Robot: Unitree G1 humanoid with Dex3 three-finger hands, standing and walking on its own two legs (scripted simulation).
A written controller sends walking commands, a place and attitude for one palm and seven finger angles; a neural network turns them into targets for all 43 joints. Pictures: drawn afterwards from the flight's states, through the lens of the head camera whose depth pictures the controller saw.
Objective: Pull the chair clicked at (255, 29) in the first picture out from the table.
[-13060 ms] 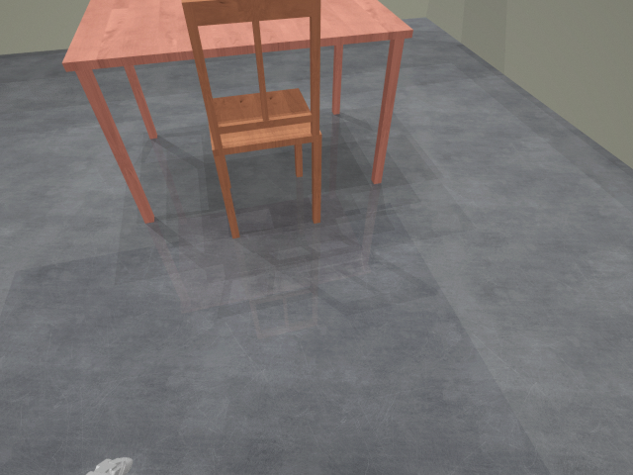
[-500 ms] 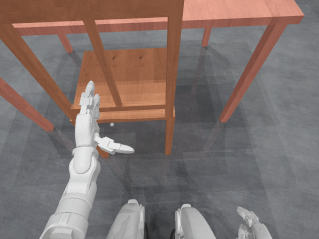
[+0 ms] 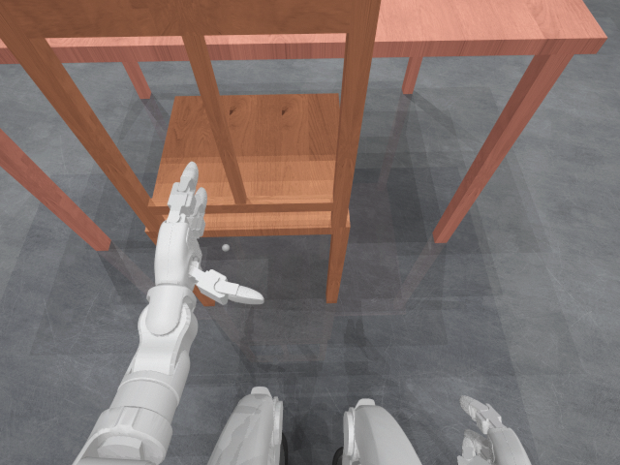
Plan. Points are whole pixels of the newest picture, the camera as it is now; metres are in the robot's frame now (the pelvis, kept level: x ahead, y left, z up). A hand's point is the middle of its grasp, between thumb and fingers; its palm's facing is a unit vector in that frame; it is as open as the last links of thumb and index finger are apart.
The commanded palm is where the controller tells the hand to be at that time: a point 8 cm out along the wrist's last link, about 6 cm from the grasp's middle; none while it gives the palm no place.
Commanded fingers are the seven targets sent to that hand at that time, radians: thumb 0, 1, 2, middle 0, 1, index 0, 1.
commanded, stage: aim the fingers beside a spindle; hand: left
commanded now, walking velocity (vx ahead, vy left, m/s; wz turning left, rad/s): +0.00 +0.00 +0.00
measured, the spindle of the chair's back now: (222, 137) +0.54 +0.14 +0.06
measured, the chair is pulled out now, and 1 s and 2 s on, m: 0.00 0.00 0.00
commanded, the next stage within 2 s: none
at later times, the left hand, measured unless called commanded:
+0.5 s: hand (233, 244) +0.38 +0.11 +0.04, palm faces +0.02 -1.00 -0.03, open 17.0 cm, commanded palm +0.36 +0.16 +0.03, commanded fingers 0.00 -0.50 0.30 -0.06 -0.08 -0.06 -0.08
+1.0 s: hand (242, 250) +0.39 +0.10 +0.01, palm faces +0.00 -1.00 -0.02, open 16.9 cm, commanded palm +0.36 +0.17 +0.03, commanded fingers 0.00 -0.50 0.30 -0.06 -0.08 -0.06 -0.08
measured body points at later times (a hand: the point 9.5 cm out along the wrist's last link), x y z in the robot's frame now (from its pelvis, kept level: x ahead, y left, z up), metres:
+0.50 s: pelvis +0.00 +0.01 +0.00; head +0.11 +0.00 +0.44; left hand +0.37 +0.16 +0.04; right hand +0.14 -0.24 -0.12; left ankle +0.05 +0.11 -0.62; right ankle +0.01 -0.08 -0.62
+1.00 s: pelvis +0.00 +0.00 +0.00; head +0.12 -0.01 +0.43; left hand +0.38 +0.16 +0.01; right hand +0.14 -0.25 -0.12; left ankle +0.05 +0.11 -0.62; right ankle +0.01 -0.08 -0.62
